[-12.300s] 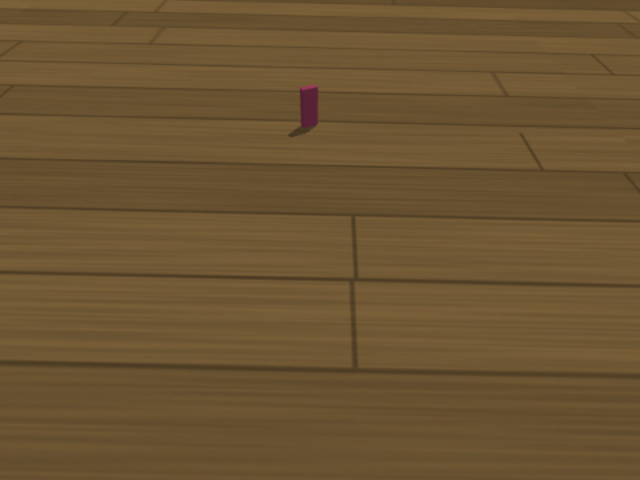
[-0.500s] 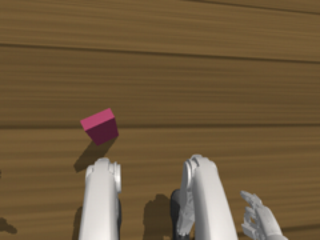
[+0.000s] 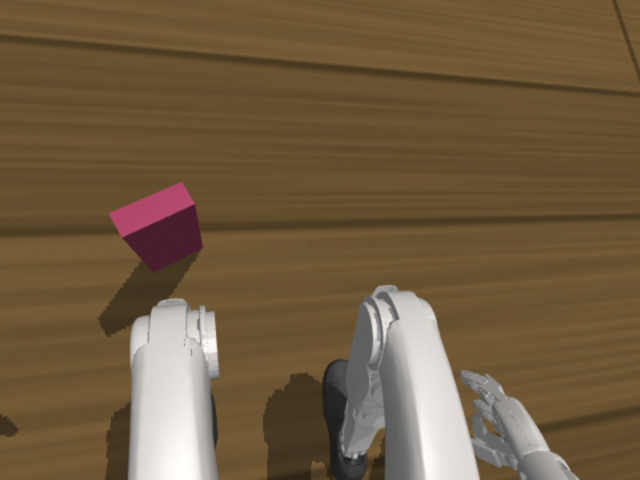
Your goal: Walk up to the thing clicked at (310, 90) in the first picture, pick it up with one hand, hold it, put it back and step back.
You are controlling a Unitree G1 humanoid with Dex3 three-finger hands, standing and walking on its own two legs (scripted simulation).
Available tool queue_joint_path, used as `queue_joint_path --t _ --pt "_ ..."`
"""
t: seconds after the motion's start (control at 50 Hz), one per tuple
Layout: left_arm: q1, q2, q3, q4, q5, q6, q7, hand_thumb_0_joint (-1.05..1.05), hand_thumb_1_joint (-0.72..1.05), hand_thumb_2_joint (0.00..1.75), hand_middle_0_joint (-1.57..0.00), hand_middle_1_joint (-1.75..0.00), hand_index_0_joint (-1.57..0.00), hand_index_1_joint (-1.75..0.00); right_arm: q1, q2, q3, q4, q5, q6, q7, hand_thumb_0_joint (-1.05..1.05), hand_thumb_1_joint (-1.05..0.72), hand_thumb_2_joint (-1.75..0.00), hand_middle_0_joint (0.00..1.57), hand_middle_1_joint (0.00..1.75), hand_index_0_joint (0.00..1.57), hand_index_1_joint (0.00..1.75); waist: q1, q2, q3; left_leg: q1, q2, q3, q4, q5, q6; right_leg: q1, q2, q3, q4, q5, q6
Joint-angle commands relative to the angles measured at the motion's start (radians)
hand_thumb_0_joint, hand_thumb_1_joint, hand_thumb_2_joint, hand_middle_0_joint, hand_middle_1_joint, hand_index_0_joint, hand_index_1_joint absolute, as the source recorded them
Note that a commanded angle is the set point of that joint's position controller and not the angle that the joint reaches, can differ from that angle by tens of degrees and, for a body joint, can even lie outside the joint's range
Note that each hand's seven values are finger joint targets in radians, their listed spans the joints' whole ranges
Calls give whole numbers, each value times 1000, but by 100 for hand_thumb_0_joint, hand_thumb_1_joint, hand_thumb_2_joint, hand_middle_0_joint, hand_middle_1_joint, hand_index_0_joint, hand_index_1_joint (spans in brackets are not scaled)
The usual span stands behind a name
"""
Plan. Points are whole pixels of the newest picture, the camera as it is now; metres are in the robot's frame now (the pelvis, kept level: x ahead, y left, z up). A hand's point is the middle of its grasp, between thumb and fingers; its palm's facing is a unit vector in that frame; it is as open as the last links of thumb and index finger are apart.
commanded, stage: approach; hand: left
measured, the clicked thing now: (165, 234) +0.45 +0.19 -0.24
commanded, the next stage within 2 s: close in in 0.16 s
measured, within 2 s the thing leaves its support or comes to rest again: neither
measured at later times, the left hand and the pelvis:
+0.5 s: hand (108, 261) +0.39 +0.25 -0.20, palm faces +0.01 -1.00 +0.05, open 17.5 cm; pelvis -0.01 +0.01 -0.07, yaw -5 degrees
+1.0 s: hand (150, 255) +0.41 +0.20 -0.22, palm faces +0.02 -1.00 +0.01, open 17.6 cm; pelvis -0.02 +0.01 -0.07, yaw -6 degrees
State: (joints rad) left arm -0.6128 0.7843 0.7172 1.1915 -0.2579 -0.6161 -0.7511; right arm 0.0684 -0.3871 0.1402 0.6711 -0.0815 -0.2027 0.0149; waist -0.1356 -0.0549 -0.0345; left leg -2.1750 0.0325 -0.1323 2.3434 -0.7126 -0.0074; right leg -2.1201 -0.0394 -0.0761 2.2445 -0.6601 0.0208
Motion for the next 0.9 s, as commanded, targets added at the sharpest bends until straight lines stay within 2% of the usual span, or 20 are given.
queue_joint_path --t 0.0,0.02,0.04,0.08,0.1,0.16,0.18,0.22,0.26,0.32,0.38,0.42,0.56,0.64,0.66,0.7,0.78,0.8,0.84,0.88 --pt "-170 345 66 -171 -30 -140 8 0 -50 3 -9 -9 -7 -11 79 -257 -64 -51 -18 -20 -4 0 -91 -90 20 30 20 30 23 289 -627 455 -6 42 -223 202 9 288 42 -69 -129 154 -59" --pt "-166 297 33 -174 -33 -151 8 0 -51 4 -9 -9 -6 -11 69 -257 -50 -59 -24 -15 1 0 -91 -90 20 30 20 30 6 299 -630 465 -6 37 -211 226 5 292 42 -78 -115 176 -60" --pt "-134 306 52 -164 -28 -160 15 0 -50 4 -9 -9 -6 -10 62 -267 -50 -57 -30 -10 2 0 -91 -90 20 30 20 30 15 308 -616 462 -5 30 -210 223 3 278 42 -86 -101 173 -60" --pt "-142 302 37 -195 -21 -186 29 0 -48 5 -9 -8 -6 -10 33 -272 -38 -62 -44 3 7 0 -91 -90 20 30 20 30 13 338 -607 467 0 29 -191 208 1 270 45 -92 -90 165 -59" --pt "-125 339 68 -192 -17 -197 40 0 -48 5 -9 -8 -6 -10 37 -283 -31 -52 -53 12 8 0 -91 -90 20 30 20 30 8 354 -602 459 1 25 -185 209 -1 282 47 -100 -76 171 -58" --pt "-111 238 9 -211 -28 -233 50 0 -48 4 -8 -8 -6 -9 1 -284 -14 -55 -73 26 16 0 -91 -90 20 30 20 30 -19 362 -603 473 5 14 -149 223 -5 277 52 -114 -56 192 -55" --pt "-127 203 -25 -195 -26 -243 56 0 -48 4 -8 -8 -6 -10 -18 -283 -2 -60 -80 28 19 0 -91 -90 20 30 20 30 -43 365 -574 463 7 5 -145 216 -7 264 53 -122 -48 187 -55" --pt "-153 178 -67 -165 -10 -265 80 0 -50 4 -8 -9 -6 -10 -35 -290 9 -53 -90 37 24 0 -91 -90 20 30 20 30 -67 374 -525 450 10 -8 -139 171 -9 226 56 -138 -35 162 -56" --pt "-123 171 -79 -105 2 -290 111 0 -59 0 -8 -8 -7 -7 -53 -295 24 -45 -103 46 30 0 -92 -90 20 30 20 30 -77 342 -472 403 9 -14 -119 132 -4 224 60 -148 -34 141 -53" --pt "-149 151 -106 -95 5 -345 157 0 -61 0 -9 -8 -9 -7 -79 -300 53 -47 -127 57 43 0 -93 -90 20 30 20 30 -98 326 -461 391 7 -20 -82 132 -4 254 63 -158 -29 159 -46" --pt "-134 128 -111 -67 11 -386 221 0 -61 0 -9 -8 -9 -7 -99 -298 67 -47 -144 63 58 0 -93 -90 20 30 20 30 -93 281 -440 350 5 -21 -54 120 0 281 71 -163 -32 162 -40" --pt "-140 139 -111 -82 26 -414 265 0 -61 0 -9 -8 -9 -7 -114 -307 73 -53 -155 69 66 0 -93 -90 20 30 20 30 -88 308 -425 357 6 -25 -66 106 -5 279 72 -172 -24 153 -41" --pt "-99 28 -215 -35 80 -455 390 0 -61 0 -9 -7 -9 -6 -135 -311 87 -61 -188 100 96 0 -93 -90 20 30 20 30 -115 307 -358 330 4 -48 -66 113 -15 261 77 -197 -5 175 -41" --pt "-126 1 -266 -40 96 -475 436 0 -61 0 -8 -7 -9 -5 -141 -318 95 -68 -197 115 108 0 -93 -90 20 30 20 30 -145 304 -349 339 3 -64 -65 96 -16 260 79 -210 -6 171 -36" --pt "-151 4 -271 -49 95 -483 447 0 -61 0 -9 -6 -9 -5 -152 -321 96 -67 -196 118 109 0 -92 -90 20 30 20 30 -146 306 -322 325 3 -69 -73 63 -15 238 77 -212 -5 148 -37" --pt "-156 22 -260 -55 98 -493 476 0 -61 0 -9 -7 -10 -5 -138 -319 105 -67 -203 126 114 0 -93 -90 20 30 20 30 -147 304 -345 322 -1 -66 -60 74 -12 274 82 -211 -9 159 -33" --pt "-157 10 -288 -5 125 -512 521 0 -59 0 -9 -7 -9 -6 -160 -320 119 -73 -214 137 120 0 -92 -90 20 30 20 30 -162 303 -296 314 2 -82 -69 44 -15 245 80 -218 -4 140 -34" --pt "-163 8 -289 -2 127 -517 532 0 -60 0 -8 -6 -9 -5 -153 -321 126 -74 -220 140 121 0 -92 -90 20 30 20 30 -168 298 -311 320 1 -80 -58 61 -15 268 83 -218 -7 159 -31" --pt "-169 24 -284 -13 128 -529 550 0 -58 0 -8 -6 -9 -5 -158 -320 131 -75 -224 145 124 0 -92 -90 20 30 20 30 -158 302 -314 311 -2 -73 -52 70 -13 282 87 -214 -10 165 -32" --pt "-155 11 -291 15 134 -533 565 0 -60 0 -9 -6 -9 -5 -164 -322 138 -82 -226 150 126 0 -92 -90 20 30 20 30 -171 302 -304 319 -1 -86 -60 65 -16 271 84 -224 -6 165 -32"
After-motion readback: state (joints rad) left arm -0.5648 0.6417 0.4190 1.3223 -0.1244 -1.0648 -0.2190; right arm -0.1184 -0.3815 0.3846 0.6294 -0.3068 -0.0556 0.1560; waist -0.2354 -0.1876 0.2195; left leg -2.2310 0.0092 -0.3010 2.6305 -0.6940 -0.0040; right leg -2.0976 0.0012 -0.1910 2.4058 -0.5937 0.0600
